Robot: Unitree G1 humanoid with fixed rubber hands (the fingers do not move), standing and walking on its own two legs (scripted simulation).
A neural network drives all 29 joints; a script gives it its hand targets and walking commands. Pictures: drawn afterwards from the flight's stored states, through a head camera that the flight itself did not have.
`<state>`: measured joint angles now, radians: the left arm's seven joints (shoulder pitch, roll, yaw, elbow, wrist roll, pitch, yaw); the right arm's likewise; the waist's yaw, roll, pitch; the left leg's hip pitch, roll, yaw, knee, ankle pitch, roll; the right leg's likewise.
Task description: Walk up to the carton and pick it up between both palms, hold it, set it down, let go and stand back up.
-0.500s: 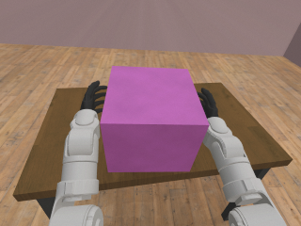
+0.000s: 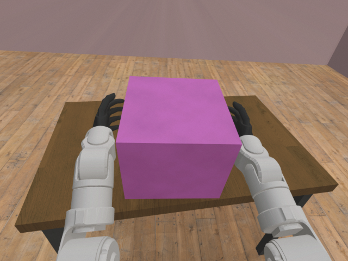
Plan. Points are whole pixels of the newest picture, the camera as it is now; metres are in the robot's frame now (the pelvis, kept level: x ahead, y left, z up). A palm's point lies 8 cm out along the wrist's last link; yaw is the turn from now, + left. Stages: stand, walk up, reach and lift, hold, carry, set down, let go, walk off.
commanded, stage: hold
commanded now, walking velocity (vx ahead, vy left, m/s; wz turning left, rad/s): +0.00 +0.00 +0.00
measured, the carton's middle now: (173, 135) +0.38 +0.00 +0.15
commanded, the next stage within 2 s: set down in 1.00 s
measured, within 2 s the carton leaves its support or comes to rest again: neither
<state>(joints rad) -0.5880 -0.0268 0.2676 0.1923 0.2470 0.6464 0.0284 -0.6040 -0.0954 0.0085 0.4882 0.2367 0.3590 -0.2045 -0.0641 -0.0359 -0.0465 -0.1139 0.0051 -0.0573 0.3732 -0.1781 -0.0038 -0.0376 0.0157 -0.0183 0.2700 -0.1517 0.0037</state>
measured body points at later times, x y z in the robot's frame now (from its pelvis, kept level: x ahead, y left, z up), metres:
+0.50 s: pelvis +0.00 +0.00 +0.00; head -0.05 +0.03 +0.45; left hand +0.38 +0.16 +0.18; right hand +0.37 -0.15 +0.17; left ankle +0.02 +0.12 -0.75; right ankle +0.00 -0.12 -0.75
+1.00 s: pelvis +0.00 +0.00 +0.00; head -0.05 +0.03 +0.45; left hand +0.38 +0.16 +0.18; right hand +0.37 -0.15 +0.17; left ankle +0.02 +0.12 -0.75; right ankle +0.00 -0.12 -0.75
